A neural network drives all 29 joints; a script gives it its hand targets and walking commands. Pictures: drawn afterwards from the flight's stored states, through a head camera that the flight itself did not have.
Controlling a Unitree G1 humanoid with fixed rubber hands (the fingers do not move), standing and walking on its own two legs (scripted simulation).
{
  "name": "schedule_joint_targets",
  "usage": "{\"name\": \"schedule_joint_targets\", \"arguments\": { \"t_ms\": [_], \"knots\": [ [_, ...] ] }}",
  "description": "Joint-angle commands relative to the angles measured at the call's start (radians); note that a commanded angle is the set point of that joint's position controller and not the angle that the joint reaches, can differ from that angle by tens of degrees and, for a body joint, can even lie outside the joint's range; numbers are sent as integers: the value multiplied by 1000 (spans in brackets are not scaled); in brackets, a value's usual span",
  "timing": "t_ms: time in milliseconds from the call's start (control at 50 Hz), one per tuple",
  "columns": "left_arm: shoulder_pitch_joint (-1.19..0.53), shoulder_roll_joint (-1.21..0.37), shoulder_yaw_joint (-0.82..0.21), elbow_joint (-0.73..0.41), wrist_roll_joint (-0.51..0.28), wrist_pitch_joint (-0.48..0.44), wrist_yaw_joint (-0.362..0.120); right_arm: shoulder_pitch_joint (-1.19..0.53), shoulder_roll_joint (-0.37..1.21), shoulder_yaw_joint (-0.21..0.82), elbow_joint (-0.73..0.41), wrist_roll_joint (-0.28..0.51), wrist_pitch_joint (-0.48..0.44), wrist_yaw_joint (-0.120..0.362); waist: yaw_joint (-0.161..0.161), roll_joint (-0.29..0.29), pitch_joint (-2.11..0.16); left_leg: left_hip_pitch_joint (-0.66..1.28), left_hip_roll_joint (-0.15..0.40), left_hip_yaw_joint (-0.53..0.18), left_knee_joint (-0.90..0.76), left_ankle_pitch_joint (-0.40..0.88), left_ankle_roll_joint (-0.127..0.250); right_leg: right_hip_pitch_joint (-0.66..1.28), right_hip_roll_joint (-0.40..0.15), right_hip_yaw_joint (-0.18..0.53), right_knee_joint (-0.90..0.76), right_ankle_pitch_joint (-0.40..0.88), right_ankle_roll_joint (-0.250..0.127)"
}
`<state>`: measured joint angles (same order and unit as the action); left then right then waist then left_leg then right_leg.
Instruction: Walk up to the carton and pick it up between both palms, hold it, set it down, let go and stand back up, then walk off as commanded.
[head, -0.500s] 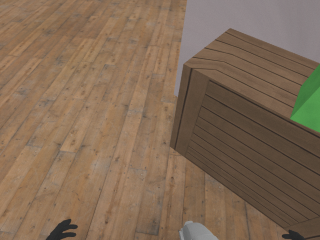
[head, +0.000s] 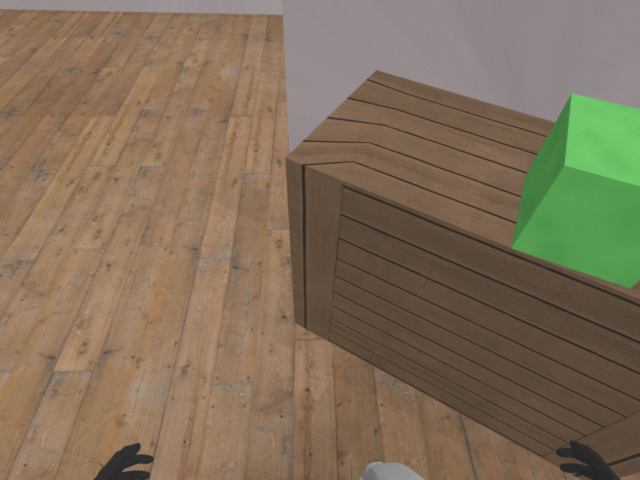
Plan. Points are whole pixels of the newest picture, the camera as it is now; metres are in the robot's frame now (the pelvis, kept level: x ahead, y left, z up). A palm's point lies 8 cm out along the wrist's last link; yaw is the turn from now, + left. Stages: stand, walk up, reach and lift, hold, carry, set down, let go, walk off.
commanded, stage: walk up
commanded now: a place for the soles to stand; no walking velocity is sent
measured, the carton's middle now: (600, 188) +0.52 -0.44 +0.06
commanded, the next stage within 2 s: none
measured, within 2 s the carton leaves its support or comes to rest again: neither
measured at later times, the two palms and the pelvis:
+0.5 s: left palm (192, 406) +0.24 +0.19 -0.10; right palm out of the picture +0.14 -0.41 -0.05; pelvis +0.09 -0.07 +0.00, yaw -9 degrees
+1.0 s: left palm (255, 367) +0.29 +0.11 -0.11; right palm out of the picture +0.14 -0.48 -0.06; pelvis +0.12 -0.14 -0.01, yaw -14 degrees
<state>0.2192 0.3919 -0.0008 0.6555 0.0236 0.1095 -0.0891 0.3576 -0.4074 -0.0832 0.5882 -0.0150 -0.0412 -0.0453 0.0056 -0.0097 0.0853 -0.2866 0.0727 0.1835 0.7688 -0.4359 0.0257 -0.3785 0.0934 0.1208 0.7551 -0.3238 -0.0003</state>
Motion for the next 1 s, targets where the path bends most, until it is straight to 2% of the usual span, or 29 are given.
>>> {"name": "schedule_joint_targets", "arguments": {
  "t_ms": [0,20,40,60,120,240,300,320,340,360,380,400,420,480,520,540,560,580,600,660,720,800,840,860,880,900,920,940,980],
  "knots": [
    [-120,220,132,-128,31,-19,22,201,-378,-97,-69,-28,-15,-61,-83,83,36,277,596,-638,-582,-151,133,-526,-65,86,254,-169,40],
    [-91,230,142,-124,35,-19,15,177,-338,-95,-59,-33,-25,-61,-48,3,74,263,552,-505,-536,-62,132,-494,-89,68,292,-101,39],
    [-50,205,138,-112,43,-22,7,187,-299,-84,-54,-34,-32,-60,-32,-9,52,273,475,-367,-492,69,88,-455,-104,57,313,-56,38],
    [-11,200,137,-96,53,-25,4,189,-286,-76,-60,-27,-36,-61,-31,21,-4,307,412,-264,-442,239,28,-414,-100,43,314,-31,36],
    [14,137,114,-79,33,-34,-3,176,-242,-63,-79,-15,-24,-47,-31,99,-73,315,325,-66,-309,657,45,-343,-110,-62,265,15,30],
    [-24,139,102,-105,22,-33,-11,88,-282,-74,-130,-16,-3,-34,-26,162,-30,241,374,-1,-281,549,130,-246,-154,-155,65,32,4],
    [122,176,117,-54,21,-40,-9,33,-300,-77,-120,-10,9,-24,64,123,-99,159,320,63,-57,491,94,35,-112,-193,-136,78,-36],
    [200,228,133,-15,23,-47,1,55,-278,-66,-118,-11,13,-20,95,26,-184,85,241,60,146,400,71,193,-36,-138,-158,64,-69],
    [215,330,161,-10,22,-48,14,65,-241,-53,-140,-8,17,-11,102,-156,-180,-47,128,42,389,326,28,227,-87,165,-224,145,-141],
    [144,375,170,-29,9,-42,25,18,-183,-35,-186,24,14,0,76,-369,-77,-315,-81,-37,501,-249,-11,273,-169,558,-367,223,-243],
    [166,354,172,-36,-1,-35,25,-39,-215,-35,-216,34,11,0,100,-279,-55,-374,-68,-171,530,-306,-15,267,-235,724,-418,225,-310],
    [161,349,167,-38,-2,-36,34,-43,-224,-31,-219,41,3,-1,85,-184,-38,-370,-52,-192,515,-290,-15,270,-254,704,-404,285,-333],
    [83,318,150,-53,-24,-24,36,-55,-212,-24,-186,40,-15,-2,85,-130,34,-328,-23,-223,429,-266,-14,187,-234,554,-379,284,-316],
    [-39,274,124,-78,-10,-5,23,17,-201,-27,-125,40,-38,-24,32,-206,43,-65,-56,-215,37,-262,12,-32,-185,458,-365,234,-237],
    [-165,244,105,-91,-1,-4,12,182,-192,-34,-46,45,-44,-45,-67,-173,12,249,-90,-126,-325,77,4,-218,-149,353,-306,236,-144],
    [-179,187,90,-86,7,-17,16,253,-247,-51,-26,17,-42,-52,-111,-55,-81,473,45,-284,-415,133,31,-386,-59,231,-121,115,-66],
    [-121,133,83,-80,22,-20,25,251,-353,-72,-30,8,-33,-63,-102,210,-76,450,406,-539,-467,170,54,-493,38,39,136,-173,-28],
    [-115,215,116,-98,35,-8,40,185,-368,-74,-56,-12,-21,-72,-69,113,-31,305,558,-573,-433,289,130,-475,-76,72,278,-207,15],
    [-102,238,126,-97,36,-4,39,177,-330,-66,-58,-6,-21,-70,-55,47,-4,300,539,-467,-393,412,131,-465,-94,39,339,-160,26],
    [-15,199,129,-61,40,-11,25,144,-257,-52,-70,8,-17,-63,-24,61,-30,255,339,-178,-292,613,34,-378,-113,7,387,-30,15],
    [-16,154,110,-50,16,-15,29,122,-254,-50,-79,12,-3,-49,-37,131,-42,277,321,-136,-245,776,64,-333,-125,-71,303,-20,21],
    [-43,157,88,-55,4,-32,27,42,-269,-51,-104,23,12,-24,-49,161,-57,260,305,-69,-151,670,126,-218,-157,-164,57,46,-3],
    [-25,185,93,-34,-2,-36,24,-9,-301,-55,-104,25,20,-13,-29,207,-31,164,316,-61,-107,619,131,-97,-140,-216,-41,49,-14],
    [24,201,105,-18,-5,-41,23,-58,-297,-55,-114,26,24,-6,21,181,-44,109,291,-28,-38,530,103,5,-130,-220,-127,138,-29],
    [56,249,118,6,-1,-45,25,-40,-283,-50,-104,27,27,-1,44,75,-87,51,222,-15,96,367,59,116,-108,-131,-197,229,-67],
    [64,335,143,9,-1,-47,31,-1,-252,-40,-111,24,23,4,43,-112,-113,-47,96,-4,302,213,7,176,-176,147,-243,435,-132],
    [46,377,155,0,-15,-37,36,-51,-206,-28,-140,40,26,13,57,-311,-63,-236,-100,-69,444,-274,-24,211,-257,443,-301,622,-254],
    [61,348,156,-24,-21,-36,37,-83,-203,-19,-157,41,20,4,73,-230,-49,-250,-89,-193,477,-303,-24,158,-288,516,-342,498,-307],
    [5,305,143,-46,-21,-32,52,-74,-194,-13,-149,45,-3,-1,54,-177,-9,-206,-52,-234,367,-275,-13,112,-254,460,-324,427,-289]
  ]
}}
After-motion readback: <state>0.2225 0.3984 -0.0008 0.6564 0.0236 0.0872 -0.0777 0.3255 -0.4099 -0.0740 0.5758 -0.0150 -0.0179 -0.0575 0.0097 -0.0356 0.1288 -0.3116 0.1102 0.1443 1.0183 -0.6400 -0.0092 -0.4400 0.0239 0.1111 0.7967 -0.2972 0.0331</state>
